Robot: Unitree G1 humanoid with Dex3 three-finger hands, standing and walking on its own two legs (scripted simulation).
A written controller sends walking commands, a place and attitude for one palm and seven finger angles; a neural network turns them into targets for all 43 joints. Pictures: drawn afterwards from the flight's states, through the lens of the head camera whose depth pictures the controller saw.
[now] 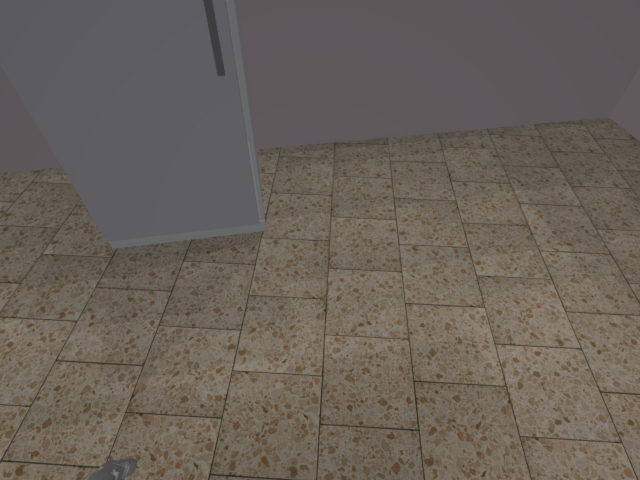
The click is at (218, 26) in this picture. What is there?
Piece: fridge door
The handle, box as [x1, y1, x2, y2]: [203, 0, 224, 75]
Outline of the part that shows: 203,0 218,75 224,75 211,0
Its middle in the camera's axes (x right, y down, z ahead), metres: -0.28 -0.55 +1.01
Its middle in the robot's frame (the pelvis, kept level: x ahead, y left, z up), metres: +1.13 +0.35 +0.10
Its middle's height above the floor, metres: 0.87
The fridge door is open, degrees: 0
